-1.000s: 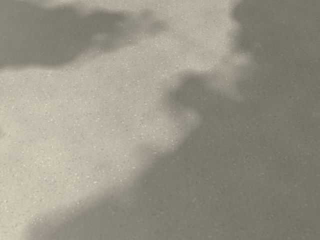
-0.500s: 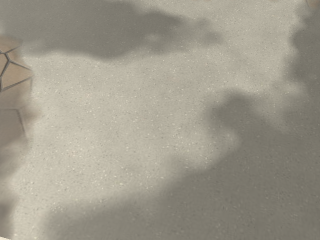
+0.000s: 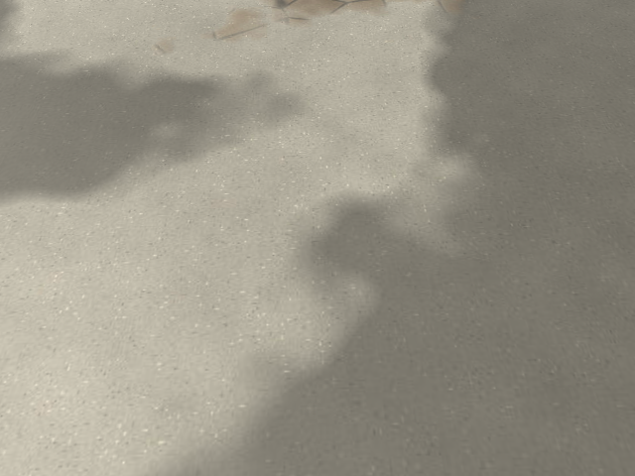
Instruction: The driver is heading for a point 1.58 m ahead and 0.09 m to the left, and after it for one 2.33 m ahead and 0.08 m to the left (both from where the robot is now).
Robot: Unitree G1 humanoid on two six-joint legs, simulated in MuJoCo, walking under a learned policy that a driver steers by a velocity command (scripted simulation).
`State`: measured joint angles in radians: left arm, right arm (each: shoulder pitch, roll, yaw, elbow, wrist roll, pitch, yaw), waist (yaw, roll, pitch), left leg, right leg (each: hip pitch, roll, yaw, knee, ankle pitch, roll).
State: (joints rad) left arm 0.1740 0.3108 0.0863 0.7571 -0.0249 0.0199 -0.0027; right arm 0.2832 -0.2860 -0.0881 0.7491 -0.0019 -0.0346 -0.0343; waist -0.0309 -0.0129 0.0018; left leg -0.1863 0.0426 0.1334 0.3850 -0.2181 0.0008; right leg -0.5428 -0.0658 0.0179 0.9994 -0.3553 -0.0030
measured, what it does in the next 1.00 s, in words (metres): goes down: right foot, then left foot 0.11 m lower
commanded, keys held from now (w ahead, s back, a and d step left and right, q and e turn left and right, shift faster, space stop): w+e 0.14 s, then w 0.06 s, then w+q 0.80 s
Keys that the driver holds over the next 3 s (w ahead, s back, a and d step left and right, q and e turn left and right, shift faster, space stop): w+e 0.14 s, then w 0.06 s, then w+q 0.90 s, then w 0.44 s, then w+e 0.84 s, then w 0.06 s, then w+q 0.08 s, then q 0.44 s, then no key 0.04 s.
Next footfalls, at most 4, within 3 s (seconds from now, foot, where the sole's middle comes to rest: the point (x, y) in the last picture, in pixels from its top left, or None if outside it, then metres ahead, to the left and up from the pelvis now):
0.18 right None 0.11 -0.16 -0.78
0.76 left None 0.53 -0.03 -0.89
1.12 right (396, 358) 0.84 -0.19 -0.89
1.62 left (272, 325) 0.95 0.13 -0.89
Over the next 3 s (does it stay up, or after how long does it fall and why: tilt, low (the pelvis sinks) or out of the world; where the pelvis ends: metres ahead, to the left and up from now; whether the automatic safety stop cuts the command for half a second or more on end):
stays up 1.50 0.10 -0.11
